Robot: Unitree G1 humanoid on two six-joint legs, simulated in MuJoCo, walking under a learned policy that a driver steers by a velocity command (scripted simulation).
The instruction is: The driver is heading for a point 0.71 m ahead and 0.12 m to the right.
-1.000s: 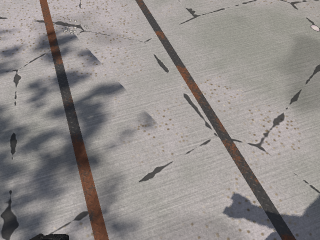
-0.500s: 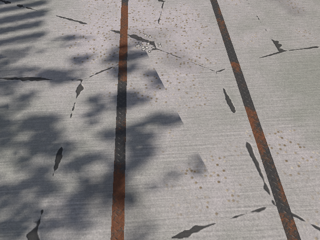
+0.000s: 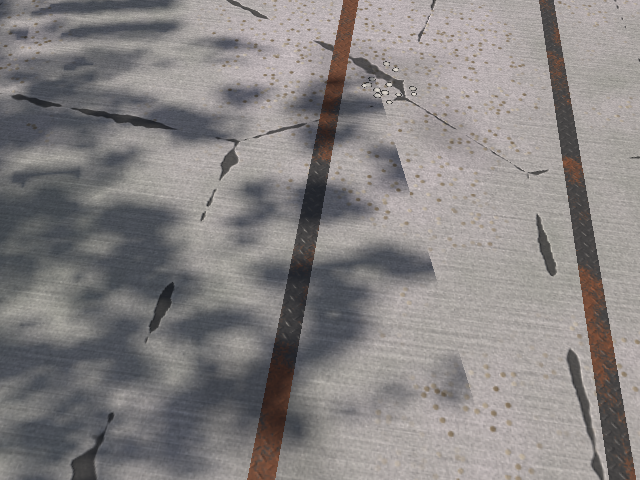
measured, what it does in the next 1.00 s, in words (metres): walks ahead: right foot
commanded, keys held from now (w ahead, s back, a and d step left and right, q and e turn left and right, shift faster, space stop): no key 0.58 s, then w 0.18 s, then no key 0.12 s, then e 0.12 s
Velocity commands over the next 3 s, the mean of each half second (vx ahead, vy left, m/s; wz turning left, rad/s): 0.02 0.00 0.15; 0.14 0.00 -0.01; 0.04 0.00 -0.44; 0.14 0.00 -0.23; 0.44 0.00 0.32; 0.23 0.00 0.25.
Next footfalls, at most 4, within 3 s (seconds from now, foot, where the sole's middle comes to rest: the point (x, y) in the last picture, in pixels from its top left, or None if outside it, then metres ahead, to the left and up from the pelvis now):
0.14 right None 0.08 -0.16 -0.77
1.26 right None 0.26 -0.16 -0.77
1.72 left None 0.30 0.07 -0.77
2.10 right None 0.31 -0.22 -0.77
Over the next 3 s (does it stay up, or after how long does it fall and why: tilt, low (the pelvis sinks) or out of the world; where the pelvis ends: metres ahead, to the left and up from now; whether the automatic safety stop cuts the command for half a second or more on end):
stays up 0.65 -0.14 0.01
